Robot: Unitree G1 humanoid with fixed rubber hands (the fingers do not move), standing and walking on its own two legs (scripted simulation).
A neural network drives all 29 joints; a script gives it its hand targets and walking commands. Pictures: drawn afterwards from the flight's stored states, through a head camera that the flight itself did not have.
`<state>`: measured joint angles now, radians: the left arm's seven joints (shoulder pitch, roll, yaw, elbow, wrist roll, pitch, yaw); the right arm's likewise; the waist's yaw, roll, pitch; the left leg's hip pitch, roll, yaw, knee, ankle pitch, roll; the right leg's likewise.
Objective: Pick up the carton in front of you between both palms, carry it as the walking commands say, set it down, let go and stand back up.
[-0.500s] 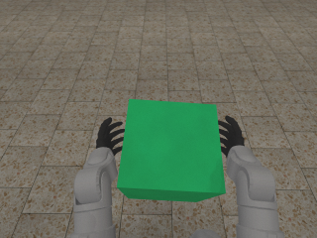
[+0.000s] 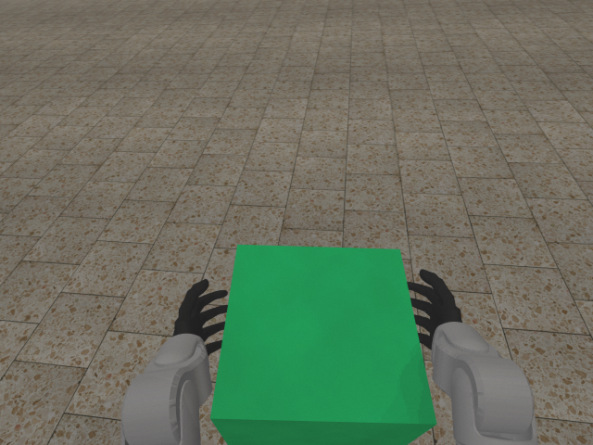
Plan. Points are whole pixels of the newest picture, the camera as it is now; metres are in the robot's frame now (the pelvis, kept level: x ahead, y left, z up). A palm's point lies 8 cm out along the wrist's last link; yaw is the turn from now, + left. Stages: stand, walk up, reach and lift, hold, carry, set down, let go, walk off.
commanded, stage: carry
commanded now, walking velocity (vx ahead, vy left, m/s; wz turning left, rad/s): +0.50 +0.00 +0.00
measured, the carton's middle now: (313, 360) +0.23 +0.01 -0.01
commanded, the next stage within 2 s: none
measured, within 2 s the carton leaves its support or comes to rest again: neither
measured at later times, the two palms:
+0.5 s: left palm (210, 175) +0.55 +0.19 +0.07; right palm (373, 173) +0.53 -0.11 +0.08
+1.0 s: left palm (254, 96) +0.85 +0.13 +0.08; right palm (375, 92) +0.86 -0.16 +0.07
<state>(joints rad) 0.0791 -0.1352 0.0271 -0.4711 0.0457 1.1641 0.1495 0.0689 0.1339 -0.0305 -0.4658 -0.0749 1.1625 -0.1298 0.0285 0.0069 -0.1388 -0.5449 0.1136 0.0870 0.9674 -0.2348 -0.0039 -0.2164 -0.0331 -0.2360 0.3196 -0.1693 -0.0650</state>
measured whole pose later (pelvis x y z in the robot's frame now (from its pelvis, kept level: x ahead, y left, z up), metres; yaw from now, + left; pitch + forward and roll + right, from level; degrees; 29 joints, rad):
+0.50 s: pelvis +0.31 +0.06 +0.00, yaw -3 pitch +4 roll -2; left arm 0.03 -0.13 0.02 -0.52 0.06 1.20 0.14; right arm 0.05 0.13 -0.05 -0.51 -0.05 1.17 -0.13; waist -0.02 -0.01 -0.07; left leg -0.25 0.05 0.23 0.34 -0.16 0.06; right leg -0.54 -0.11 -0.08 1.06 -0.25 0.00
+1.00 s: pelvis +0.62 -0.02 +0.00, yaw +1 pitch +4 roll +2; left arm 0.04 -0.13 0.03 -0.53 0.05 1.18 0.14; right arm 0.03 0.13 -0.02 -0.53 -0.08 1.20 -0.13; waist 0.02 0.01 -0.04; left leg -0.50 0.10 0.08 1.05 -0.29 0.00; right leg -0.28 -0.06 -0.23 0.36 -0.15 -0.07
